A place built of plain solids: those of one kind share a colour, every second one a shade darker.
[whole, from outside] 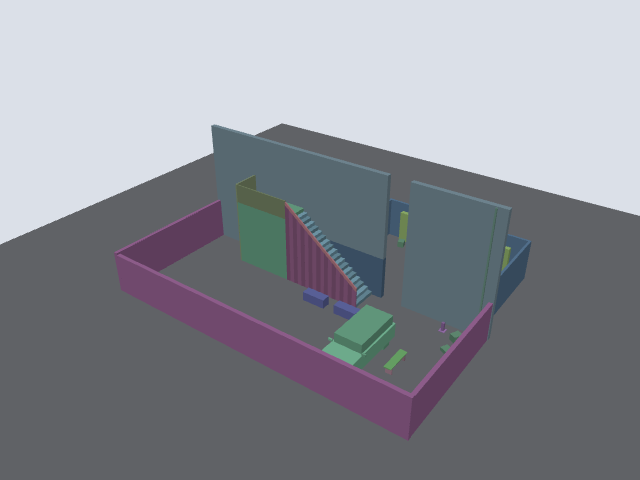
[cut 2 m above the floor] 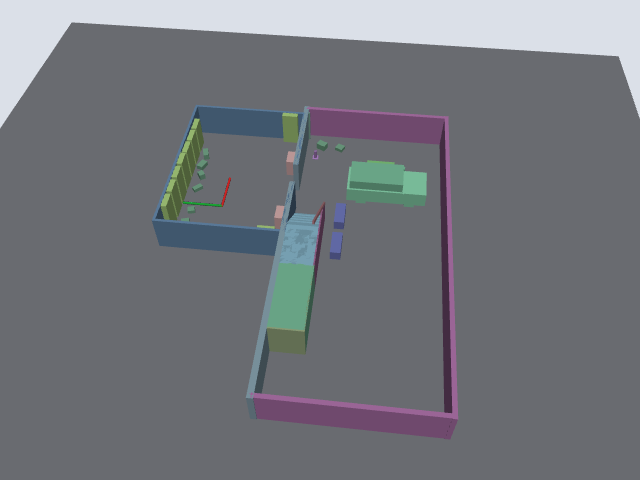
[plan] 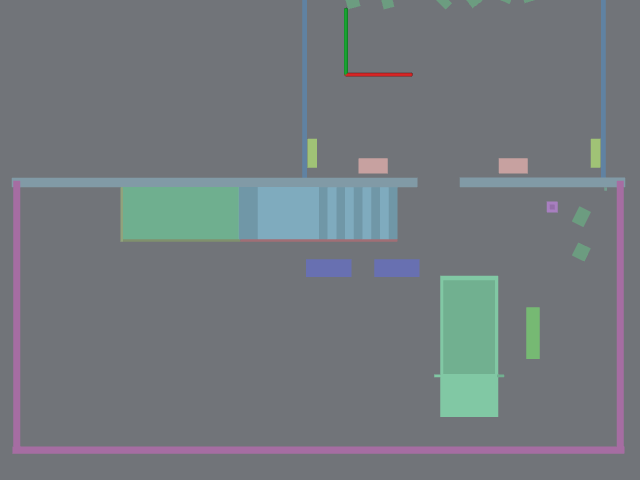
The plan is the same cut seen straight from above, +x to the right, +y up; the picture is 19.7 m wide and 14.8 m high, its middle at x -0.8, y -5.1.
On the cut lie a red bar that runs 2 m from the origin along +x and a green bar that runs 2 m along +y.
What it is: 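The rear of a town building of two storeys with an external escape stair; a paved yard 18.4 x 8.0 m; from a top landing at the upper floor's door, 4.05 m over the yard, a stair of 19 risers of 0.213 m and treads of 0.269 m, 1.60 m clear, one straight flight along the facade, without a landing, down to the yard; at the flights' free sides three rails on posts, round the landings guards of upright bars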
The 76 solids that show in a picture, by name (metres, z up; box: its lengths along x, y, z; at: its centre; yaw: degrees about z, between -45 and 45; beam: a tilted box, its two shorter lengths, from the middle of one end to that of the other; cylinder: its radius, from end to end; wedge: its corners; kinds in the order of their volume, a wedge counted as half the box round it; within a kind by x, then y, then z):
{
 "stair_step_1": {"box": [0.32, 1.62, 3.88], "at": [-3.14, -4.28, 1.89]},
 "stair_step_2": {"box": [0.59, 1.62, 3.67], "at": [-3.01, -4.28, 1.79]},
 "stair_step_3": {"box": [0.86, 1.62, 3.46], "at": [-2.87, -4.28, 1.68]},
 "stair_step_4": {"box": [1.13, 1.62, 3.25], "at": [-2.74, -4.28, 1.57]},
 "stair_step_5": {"box": [1.4, 1.62, 3.03], "at": [-2.61, -4.28, 1.47]},
 "stair_step_6": {"box": [1.66, 1.62, 2.82], "at": [-2.47, -4.28, 1.36]},
 "stair_step_7": {"box": [1.93, 1.62, 2.61], "at": [-2.34, -4.28, 1.25]},
 "stair_step_8": {"box": [2.2, 1.62, 2.39], "at": [-2.2, -4.28, 1.15]},
 "stair_step_9": {"box": [2.47, 1.62, 2.18], "at": [-2.07, -4.28, 1.04]},
 "stair_step_10": {"box": [2.74, 1.62, 1.97], "at": [-1.93, -4.28, 0.93]},
 "stair_step_11": {"box": [3.01, 1.62, 1.75], "at": [-1.8, -4.28, 0.83]},
 "stair_step_12": {"box": [3.28, 1.62, 1.54], "at": [-1.66, -4.28, 0.72]},
 "stair_step_13": {"box": [3.55, 1.62, 1.33], "at": [-1.53, -4.28, 0.61]},
 "stair_step_14": {"box": [3.82, 1.62, 1.11], "at": [-1.4, -4.28, 0.51]},
 "stair_step_15": {"box": [4.08, 1.62, 0.9], "at": [-1.26, -4.28, 0.4]},
 "stair_step_16": {"box": [4.35, 1.62, 0.69], "at": [-1.13, -4.28, 0.29]},
 "stair_step_17": {"box": [4.62, 1.62, 0.48], "at": [-0.99, -4.28, 0.19]},
 "stair_step_18": {"box": [4.89, 1.62, 0.26], "at": [-0.86, -4.28, 0.08]},
 "facade_1": {"box": [12.51, 0.3, 7.6], "at": [-4.05, -3.33, 3.75]},
 "facade_2": {"box": [5.1, 0.3, 7.6], "at": [6.06, -3.33, 3.75]},
 "paving_1": {"box": [3.7, 1.69, 4.1], "at": [-5.1, -4.31, 2.0]},
 "boundary_1": {"box": [0.22, 8.42, 2.61], "at": [-10.15, -7.49, 1.25]},
 "boundary_2": {"box": [18.87, 0.23, 2.48], "at": [-0.85, -11.58, 1.19]},
 "boundary_3": {"box": [0.22, 8.42, 2.38], "at": [8.46, -7.49, 1.14]},
 "wall_1": {"box": [0.15, 6.65, 2.6], "at": [-1.27, 0.0, 1.25]},
 "wall_2": {"box": [3.56, 0.3, 2.6], "at": [0.43, -3.33, 1.25]},
 "wall_3": {"box": [9.36, 0.15, 2.6], "at": [3.33, 3.25, 1.25]},
 "wall_4": {"box": [4.5, 0.3, 2.6], "at": [5.76, -3.33, 1.25]},
 "wall_5": {"box": [0.15, 6.65, 2.6], "at": [7.93, 0.0, 1.25]},
 "car_1": {"box": [1.79, 4.36, 0.85], "at": [3.8, -8.38, 0.6]},
 "car_2": {"box": [1.59, 2.89, 0.54], "at": [3.8, -7.79, 1.3]},
 "shelf_1": {"box": [0.3, 0.9, 1.86], "at": [-1.04, -2.42, 0.88]},
 "shelf_2": {"box": [0.9, 0.3, 2.06], "at": [0.13, 3.02, 0.98]},
 "shelf_3": {"box": [0.9, 0.3, 2.13], "at": [1.2, 3.02, 1.01]},
 "shelf_4": {"box": [0.9, 0.3, 2.11], "at": [2.26, 3.02, 1.0]},
 "shelf_5": {"box": [0.9, 0.3, 2.09], "at": [3.33, 3.02, 0.99]},
 "shelf_6": {"box": [0.9, 0.3, 1.95], "at": [4.4, 3.02, 0.93]},
 "shelf_7": {"box": [0.9, 0.3, 1.89], "at": [5.46, 3.02, 0.9]},
 "shelf_8": {"box": [0.9, 0.3, 1.86], "at": [6.53, 3.02, 0.88]},
 "shelf_9": {"box": [0.3, 0.9, 2.05], "at": [7.7, -2.42, 0.97]},
 "rim_guard_1": {"box": [0.08, 1.68, 5.23], "at": [-6.91, -4.32, 2.56]},
 "rim_guard_2": {"box": [3.7, 0.08, 5.23], "at": [-5.1, -5.12, 2.56]},
 "guard_run_1": {"box": [0.28, 0.08, 4.96], "at": [-3.12, -5.12, 2.43]},
 "guard_run_2": {"box": [0.28, 0.08, 4.75], "at": [-2.85, -5.12, 2.33]},
 "guard_run_3": {"box": [0.28, 0.08, 4.54], "at": [-2.59, -5.12, 2.22]},
 "guard_run_4": {"box": [0.28, 0.08, 4.33], "at": [-2.32, -5.12, 2.11]},
 "guard_run_5": {"box": [0.28, 0.08, 4.11], "at": [-2.05, -5.12, 2.01]},
 "guard_run_6": {"box": [0.28, 0.08, 3.9], "at": [-1.78, -5.12, 1.9]},
 "guard_run_7": {"box": [0.28, 0.08, 3.69], "at": [-1.51, -5.12, 1.79]},
 "guard_run_8": {"box": [0.28, 0.08, 3.47], "at": [-1.24, -5.12, 1.69]},
 "guard_run_9": {"box": [0.28, 0.08, 3.26], "at": [-0.97, -5.12, 1.58]},
 "guard_run_10": {"box": [0.28, 0.08, 3.05], "at": [-0.7, -5.12, 1.47]},
 "guard_run_11": {"box": [0.28, 0.08, 2.83], "at": [-0.43, -5.12, 1.37]},
 "guard_run_12": {"box": [0.28, 0.08, 2.62], "at": [-0.16, -5.12, 1.26]},
 "guard_run_13": {"box": [0.28, 0.08, 2.41], "at": [0.1, -5.12, 1.15]},
 "guard_run_14": {"box": [0.28, 0.08, 2.19], "at": [0.37, -5.12, 1.05]},
 "guard_run_15": {"box": [0.28, 0.08, 1.98], "at": [0.64, -5.12, 0.94]},
 "guard_run_16": {"box": [0.28, 0.08, 1.77], "at": [0.91, -5.12, 0.83]},
 "guard_run_17": {"box": [0.28, 0.08, 1.56], "at": [1.18, -5.12, 0.73]},
 "guard_run_18": {"box": [0.28, 0.08, 1.34], "at": [1.45, -5.12, 0.62]},
 "planter_box_1": {"box": [1.4, 0.55, 0.6], "at": [-0.53, -5.97, 0.25]},
 "planter_box_2": {"box": [1.4, 0.55, 0.6], "at": [1.57, -5.97, 0.25]},
 "filing_cabinet_1": {"box": [0.9, 0.47, 1.07], "at": [0.84, -2.81, 0.48]},
 "filing_cabinet_2": {"box": [0.9, 0.47, 1.07], "at": [5.16, -2.81, 0.48]},
 "guard_run_top_1": {"wedge": [[-3.25, -5.16, 4.91], [-3.25, -5.16, 5.13], [-3.25, -5.08, 4.91], [-3.25, -5.08, 5.13], [1.59, -5.16, 1.08], [1.59, -5.16, 1.29], [1.59, -5.08, 1.08], [1.59, -5.08, 1.29]]},
 "box_cardboard_1": {"box": [0.4, 0.43, 0.44], "at": [0.2, 2.27, 0.17], "yaw": 15.6},
 "box_cardboard_2": {"box": [0.34, 0.39, 0.25], "at": [1.28, 2.24, 0.08], "yaw": 14.3},
 "box_cardboard_3": {"box": [0.29, 0.55, 0.26], "at": [2.98, 2.29, 0.08], "yaw": 44.6},
 "box_cardboard_4": {"box": [0.39, 0.32, 0.41], "at": [3.96, 2.29, 0.15], "yaw": 36.9},
 "box_cardboard_5": {"box": [0.58, 0.37, 0.31], "at": [4.85, 2.46, 0.11], "yaw": -22.7},
 "box_cardboard_6": {"box": [0.6, 0.3, 0.41], "at": [5.75, 2.43, 0.16], "yaw": 17.2},
 "box_cardboard_7": {"box": [0.43, 0.45, 0.25], "at": [7.26, -5.47, 0.08], "yaw": -25.9},
 "box_cardboard_8": {"box": [0.41, 0.53, 0.42], "at": [7.26, -4.38, 0.16], "yaw": -26.1},
 "downpipe_1": {"box": [0.09, 0.1, 7.55], "at": [8.01, -3.53, 3.72]},
 "bench_seat_1": {"box": [0.42, 1.6, 0.05], "at": [5.77, -7.97, 0.42]},
 "traffic_cone_1": {"box": [0.34, 0.34, 0.08], "at": [6.36, -4.08, -0.01]}
}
